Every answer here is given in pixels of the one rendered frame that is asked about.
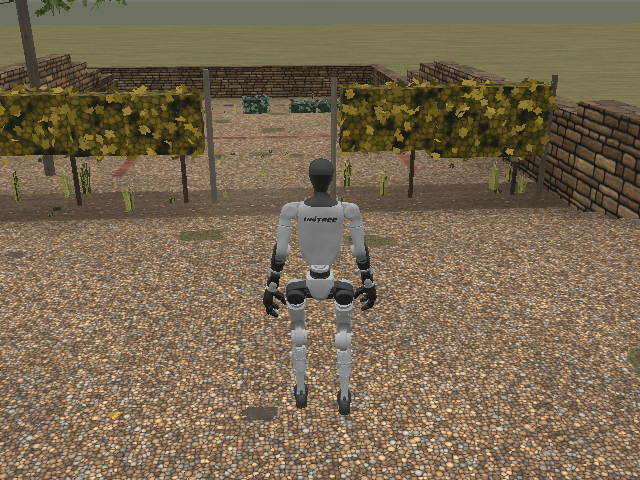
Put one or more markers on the left robot forearm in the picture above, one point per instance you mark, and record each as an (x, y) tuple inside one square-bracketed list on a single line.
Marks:
[(275, 271)]

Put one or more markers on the right robot upper arm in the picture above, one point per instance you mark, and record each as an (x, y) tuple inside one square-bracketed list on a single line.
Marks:
[(351, 212)]

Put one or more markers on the robot left foot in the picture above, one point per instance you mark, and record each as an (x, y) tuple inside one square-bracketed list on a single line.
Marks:
[(301, 400)]

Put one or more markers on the left robot upper arm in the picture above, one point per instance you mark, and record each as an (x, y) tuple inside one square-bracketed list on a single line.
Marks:
[(288, 212)]

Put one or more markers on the robot right hand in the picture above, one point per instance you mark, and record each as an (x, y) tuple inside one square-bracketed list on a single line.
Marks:
[(370, 294)]

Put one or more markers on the humanoid robot torso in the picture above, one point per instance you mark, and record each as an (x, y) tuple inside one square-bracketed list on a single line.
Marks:
[(320, 238)]

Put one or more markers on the right robot forearm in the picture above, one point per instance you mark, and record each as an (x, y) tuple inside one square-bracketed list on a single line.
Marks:
[(365, 270)]

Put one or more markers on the robot left hand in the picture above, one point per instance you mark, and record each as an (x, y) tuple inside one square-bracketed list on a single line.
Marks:
[(269, 304)]

